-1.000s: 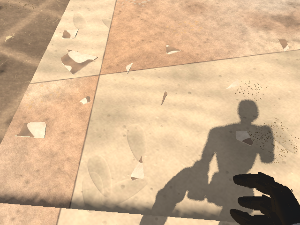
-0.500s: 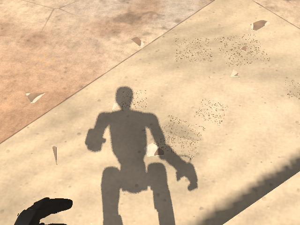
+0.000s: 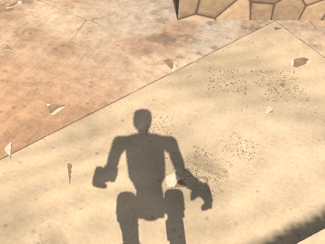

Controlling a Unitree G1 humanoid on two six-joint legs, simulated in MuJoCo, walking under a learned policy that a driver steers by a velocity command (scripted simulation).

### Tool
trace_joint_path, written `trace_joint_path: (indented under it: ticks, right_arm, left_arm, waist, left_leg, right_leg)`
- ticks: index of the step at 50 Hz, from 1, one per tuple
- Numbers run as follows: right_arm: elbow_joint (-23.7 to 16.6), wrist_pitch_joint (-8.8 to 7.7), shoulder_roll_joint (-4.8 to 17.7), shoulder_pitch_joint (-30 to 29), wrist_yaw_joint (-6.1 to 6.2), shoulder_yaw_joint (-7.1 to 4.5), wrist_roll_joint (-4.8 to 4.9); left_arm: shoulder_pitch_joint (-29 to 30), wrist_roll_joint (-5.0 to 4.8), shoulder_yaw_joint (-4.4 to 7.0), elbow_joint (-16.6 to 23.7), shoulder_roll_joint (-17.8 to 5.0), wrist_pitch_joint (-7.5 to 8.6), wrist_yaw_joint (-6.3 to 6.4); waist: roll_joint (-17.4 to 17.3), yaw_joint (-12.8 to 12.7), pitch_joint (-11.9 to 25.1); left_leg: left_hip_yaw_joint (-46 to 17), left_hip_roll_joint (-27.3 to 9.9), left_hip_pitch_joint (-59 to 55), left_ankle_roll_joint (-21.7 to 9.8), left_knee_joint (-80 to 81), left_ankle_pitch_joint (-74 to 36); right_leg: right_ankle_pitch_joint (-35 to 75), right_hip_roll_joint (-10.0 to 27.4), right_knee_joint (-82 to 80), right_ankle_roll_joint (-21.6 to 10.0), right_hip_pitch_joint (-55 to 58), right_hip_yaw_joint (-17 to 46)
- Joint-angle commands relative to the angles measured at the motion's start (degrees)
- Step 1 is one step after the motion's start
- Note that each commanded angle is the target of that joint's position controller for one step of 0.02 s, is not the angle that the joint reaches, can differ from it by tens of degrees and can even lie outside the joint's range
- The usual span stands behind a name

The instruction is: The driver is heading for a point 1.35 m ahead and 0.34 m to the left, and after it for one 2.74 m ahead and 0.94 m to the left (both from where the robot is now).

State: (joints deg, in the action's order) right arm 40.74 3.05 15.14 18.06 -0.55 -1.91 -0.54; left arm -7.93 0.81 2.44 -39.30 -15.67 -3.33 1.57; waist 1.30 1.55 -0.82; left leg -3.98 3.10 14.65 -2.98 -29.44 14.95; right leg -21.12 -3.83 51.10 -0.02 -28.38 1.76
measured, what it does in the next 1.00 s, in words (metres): steps to the left, turning left: right foot, then left foot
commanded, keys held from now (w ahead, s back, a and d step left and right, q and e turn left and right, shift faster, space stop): q+shift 0.42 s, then w+q+shift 0.08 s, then w+shift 0.30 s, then w+e+shift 0.20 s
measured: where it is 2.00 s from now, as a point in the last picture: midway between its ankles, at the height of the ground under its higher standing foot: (86, 168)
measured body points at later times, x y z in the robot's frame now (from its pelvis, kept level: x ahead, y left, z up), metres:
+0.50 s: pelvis -0.01 -0.04 +0.01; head +0.02 -0.05 +0.46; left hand +0.01 +0.27 -0.07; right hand +0.22 -0.26 -0.11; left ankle -0.08 +0.07 -0.65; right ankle +0.03 -0.12 -0.74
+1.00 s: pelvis +0.08 +0.11 +0.00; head +0.08 +0.13 +0.45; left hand +0.02 +0.39 -0.12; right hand +0.28 -0.09 -0.11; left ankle -0.05 +0.12 -0.74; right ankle +0.24 +0.03 -0.67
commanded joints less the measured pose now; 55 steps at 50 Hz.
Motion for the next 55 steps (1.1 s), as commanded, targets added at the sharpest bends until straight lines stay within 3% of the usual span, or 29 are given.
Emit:
trace_joint_path:
  ticks: [1, 5, 8, 10, 12, 13, 14, 15, 16, 17, 20, 21, 24, 26, 32, 36, 38, 39, 40, 41, 42, 43, 45, 47, 49, 50, 51, 52, 55]
  right_arm:
    - [-5.74, -0.84, 10.04, -5.39, 0.25, -3.61, 0.53]
    - [-5.34, -0.24, 11.35, -1.05, -0.27, -4.91, 0.65]
    - [-6.15, 0.15, 13.38, -1.26, -0.78, -5.87, 0.23]
    - [-7.16, 0.30, 14.16, -4.10, -1.23, -6.24, 0.16]
    - [-7.98, 0.06, 13.20, -7.43, -1.15, -5.97, 0.98]
    - [-8.28, -0.20, 9.89, -5.46, -0.75, -5.12, 1.49]
    - [-9.14, -0.34, 6.13, -2.26, -0.43, -4.39, 1.72]
    - [-7.99, -0.19, 12.50, -3.58, -0.16, -5.61, -0.87]
    - [-7.36, 0.06, 13.75, -4.27, -0.61, -6.25, -0.91]
    - [-6.30, 0.57, 13.01, -2.95, -1.12, -6.18, -0.66]
    - [-5.32, 1.73, 11.99, -1.41, -2.48, -5.50, 0.34]
    - [-5.65, 1.98, 11.69, -2.72, -2.54, -5.20, 0.59]
    - [-7.87, 2.43, 12.28, -8.45, -3.92, -4.78, -0.12]
    - [-8.81, 2.34, 11.70, -11.69, -4.85, -4.50, -0.31]
    - [-9.19, 0.15, 6.86, -14.97, -4.84, -2.27, -0.68]
    - [-8.70, -1.73, 6.19, -15.01, -4.49, -1.02, -0.98]
    - [-4.74, -2.70, 6.85, -5.71, -3.52, -1.19, -1.75]
    - [-0.46, -3.30, 10.03, 6.21, -2.66, -2.41, -2.29]
    - [-0.93, -3.74, 17.88, 11.33, -1.93, -4.00, -1.47]
    - [-2.18, -3.97, 18.09, 7.51, -0.89, -4.35, -0.73]
    - [-2.20, -4.26, 14.21, 5.03, -0.45, -3.23, -0.78]
    - [-2.11, -4.67, 11.76, 2.32, -0.25, -2.40, -1.06]
    - [-2.72, -5.69, 9.41, -2.41, 0.35, -1.47, -0.84]
    - [-1.59, -6.79, 8.57, -2.23, 0.38, -1.40, -0.71]
    - [0.54, -8.26, 8.98, 0.88, 0.39, -1.86, -1.49]
    - [1.98, -9.33, 8.20, 1.12, 0.14, -1.84, -1.26]
    - [2.59, -10.21, 7.90, 1.43, 0.21, -1.85, -1.09]
    - [3.65, -11.17, 8.00, 0.01, 0.35, -1.83, -0.98]
    - [6.01, -12.32, 7.53, 2.04, 1.39, -1.55, -0.75]
  left_arm:
    - [0.68, 0.71, 1.59, 4.20, -5.37, 0.81, -0.14]
    - [4.10, -0.01, 0.63, 5.75, -4.08, 0.38, -0.13]
    - [5.08, -0.06, 0.32, 6.63, -4.81, 1.25, -0.26]
    - [2.20, -0.37, 0.36, 6.11, -5.67, 2.16, -0.09]
    - [-3.72, -0.22, 0.73, 4.61, -6.77, 2.96, 0.89]
    - [-4.99, 0.05, 1.46, 4.82, -10.51, 3.39, 1.45]
    - [-1.72, 0.32, 2.38, 6.51, -16.20, 2.84, 1.37]
    - [-0.40, 1.23, 2.11, 6.67, -14.19, 2.53, 0.89]
    - [0.88, 1.21, 0.88, 6.99, -9.84, 2.70, 0.58]
    - [3.17, 0.96, 0.12, 7.15, -7.22, 2.89, 0.36]
    - [3.48, 1.01, -0.16, 7.54, -6.60, 3.21, 0.81]
    - [1.67, 1.02, 0.00, 7.22, -6.60, 3.18, 0.65]
    - [-5.86, 1.10, 1.71, 5.21, -10.03, 3.37, -0.29]
    - [-8.32, 0.98, 2.48, 4.14, -11.31, 3.84, -0.67]
    - [-9.53, 0.71, 2.86, 1.09, -10.61, 6.46, -1.76]
    - [-9.74, 0.53, 3.24, -1.06, -12.14, 6.04, -2.42]
    - [-8.55, -0.33, 2.60, -1.58, -10.66, 5.49, -2.42]
    - [-6.67, 0.45, 1.17, -0.56, -6.80, 5.60, -2.59]
    - [-1.47, 0.59, -0.18, 4.68, -2.33, 5.98, -3.24]
    - [2.21, 0.93, 0.78, 5.55, -6.73, 5.94, -3.13]
    - [1.55, 0.06, 1.38, 4.83, -8.44, 6.20, -3.53]
    - [-2.96, -0.69, 1.53, 2.81, -8.49, 6.46, -4.08]
    - [-6.28, -0.13, 1.92, 0.24, -8.60, 5.36, -4.75]
    - [-5.85, -0.09, 1.86, -0.49, -7.53, 4.10, -5.40]
    - [-5.09, 0.02, 2.20, -1.50, -7.15, 3.64, -5.63]
    - [-3.72, 0.02, 2.77, -1.55, -7.50, 4.36, -5.68]
    - [-2.16, 0.13, 2.83, -1.69, -7.30, 4.71, -5.92]
    - [-0.68, 0.10, 2.62, -1.26, -6.54, 5.08, -6.33]
    - [2.20, 0.52, 1.90, -2.21, -5.08, 5.69, -7.94]
  waist:
    - [-7.03, -2.76, 1.98]
    - [-9.05, 0.35, 3.34]
    - [-10.31, 1.78, 4.23]
    - [-11.11, 0.31, 5.01]
    - [-10.73, -3.23, 5.30]
    - [-4.14, -2.42, 7.16]
    - [10.53, -0.65, 6.70]
    - [6.34, -1.58, 3.59]
    - [3.55, -0.13, 2.52]
    - [2.72, 1.41, 1.49]
    - [6.46, 1.39, 2.38]
    - [6.80, 0.36, 2.28]
    - [9.16, -4.42, 2.07]
    - [7.85, -5.98, 0.57]
    - [6.60, -5.39, -1.42]
    - [6.32, -3.78, -2.26]
    - [0.88, 1.62, -1.01]
    - [-9.34, 7.31, 4.16]
    - [-23.03, 9.99, 6.01]
    - [-12.92, 9.50, 1.67]
    - [-8.25, 7.19, 0.26]
    - [-7.49, 3.93, 0.96]
    - [-8.53, 0.52, -1.08]
    - [-7.81, -0.21, -3.86]
    - [-5.01, -0.26, -4.88]
    - [-2.53, -1.60, -6.70]
    - [-3.60, -1.27, -7.19]
    - [-4.16, -2.57, -8.86]
    - [-2.77, -1.61, -8.19]
  left_leg:
    - [-17.10, -10.96, -4.67, -9.12, 10.47, -21.28]
    - [-21.15, -10.01, -7.98, -9.41, 9.19, -15.53]
    - [-26.00, -9.56, -7.09, -8.97, 9.01, -13.41]
    - [-28.31, -8.66, -4.64, -7.21, 8.54, -14.57]
    - [-27.61, -5.08, 2.77, -2.43, 6.64, -6.85]
    - [-22.63, -0.88, 9.89, 1.38, -0.05, 8.18]
    - [-7.49, 8.47, 21.17, 4.22, -15.46, 19.51]
    - [-4.34, 3.95, 22.40, 4.89, -25.72, 17.45]
    - [-3.70, 1.74, 19.00, 4.69, -31.07, 13.85]
    - [-2.77, 1.11, 17.20, 4.66, -35.03, 10.25]
    - [0.75, -0.34, 18.24, 6.10, -40.16, 5.96]
    - [1.63, -1.14, 19.16, 6.53, -38.81, 5.65]
    - [3.01, -3.87, 24.19, 6.04, -31.98, 3.74]
    - [2.77, -4.46, 25.79, 5.63, -27.75, 3.46]
    - [4.41, -4.06, 16.32, 2.66, -12.15, 2.18]
    - [8.33, -3.02, 4.29, -0.58, -2.39, 4.99]
    - [9.24, -1.02, -13.14, -2.61, 3.99, 2.24]
    - [-0.51, -6.18, -27.92, -4.10, 7.22, 11.59]
    - [-25.71, -20.70, -36.31, -8.72, 15.05, 27.44]
    - [-30.30, -24.07, -30.87, -11.01, 17.46, 23.99]
    - [-22.66, -21.48, -28.15, -9.15, 15.37, 17.50]
    - [-16.68, -18.62, -24.82, -6.84, 15.23, 12.63]
    - [-9.05, -16.18, -18.41, -4.31, 18.50, 6.59]
    - [-4.08, -15.46, -14.13, -4.39, 21.08, -1.59]
    - [-1.15, -16.79, -15.03, -5.24, 21.83, -6.86]
    - [1.74, -15.21, -15.40, -3.44, 21.92, -6.45]
    - [3.58, -14.61, -14.84, -3.08, 22.41, -7.38]
    - [7.51, -12.61, -10.32, -2.57, 23.26, -6.03]
    - [12.92, -12.73, -8.79, -1.24, 22.04, -7.55]
  right_leg:
    - [0.61, 0.73, 6.56, 1.83, -5.84, 1.83]
    - [-0.10, 0.23, -2.75, 2.71, -4.70, 2.09]
    - [-1.63, -1.72, -10.45, 1.62, 0.69, 2.23]
    - [-1.21, -2.54, -17.00, 0.63, 7.12, 2.60]
    - [5.52, -0.95, -31.02, -0.75, 19.92, 2.97]
    - [2.70, 9.34, -36.76, -3.52, 28.45, 11.27]
    - [0.68, 24.87, -39.61, -9.38, 32.01, 28.18]
    - [10.68, 27.31, -38.85, -13.09, 23.34, 26.84]
    - [18.39, 24.07, -37.16, -13.17, 19.82, 20.90]
    - [22.56, 19.88, -36.33, -11.70, 17.28, 13.85]
    - [30.02, 15.58, -34.28, -10.25, 19.71, 3.74]
    - [29.20, 16.07, -34.20, -10.38, 21.34, 2.77]
    - [-3.59, 19.83, -41.27, -9.44, 27.69, 6.73]
    - [-11.07, 21.63, -43.51, -8.90, 29.32, 8.07]
    - [-9.88, 21.53, -44.08, -7.65, 22.85, 1.62]
    - [-7.75, 21.03, -42.57, -8.18, 16.14, -2.40]
    - [-7.07, 18.26, -33.69, -7.16, 5.59, -7.93]
    - [-2.00, 13.03, -15.00, -5.55, -3.73, -13.75]
    - [-11.95, 5.33, 5.38, -3.04, -22.44, -12.11]
    - [-6.14, 5.72, 10.98, -2.84, -30.28, -2.62]
    - [-0.25, 7.17, 11.07, -3.25, -28.45, 2.01]
    - [3.32, 6.88, 9.21, -3.25, -23.56, 4.30]
    - [8.62, 6.86, 8.01, -1.60, -18.45, 5.13]
    - [14.12, 6.09, 8.17, -0.39, -17.40, 5.25]
    - [20.20, 6.34, 9.94, -1.23, -19.65, 5.60]
    - [24.81, 6.51, 3.58, -1.93, -20.53, 7.38]
    - [27.84, 5.62, 0.90, -2.38, -19.52, 5.13]
    - [33.96, 5.81, -5.93, -2.41, -15.57, 3.00]
    - [46.76, 6.50, -11.26, -5.05, -6.89, -1.54]
Keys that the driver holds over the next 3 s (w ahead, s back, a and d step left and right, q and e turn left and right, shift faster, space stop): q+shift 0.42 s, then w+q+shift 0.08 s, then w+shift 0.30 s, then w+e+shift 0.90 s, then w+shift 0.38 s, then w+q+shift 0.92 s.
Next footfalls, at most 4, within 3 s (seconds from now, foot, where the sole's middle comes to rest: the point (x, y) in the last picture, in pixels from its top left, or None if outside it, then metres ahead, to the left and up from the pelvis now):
0.26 right None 0.06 -0.11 -0.78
0.78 left None -0.02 0.14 -0.78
1.30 right None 0.44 0.23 -0.89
1.64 left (52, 188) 0.82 0.51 -0.90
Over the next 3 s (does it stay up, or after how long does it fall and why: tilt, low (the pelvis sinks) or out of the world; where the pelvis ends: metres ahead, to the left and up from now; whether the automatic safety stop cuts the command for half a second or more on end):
stays up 1.86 0.16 -0.14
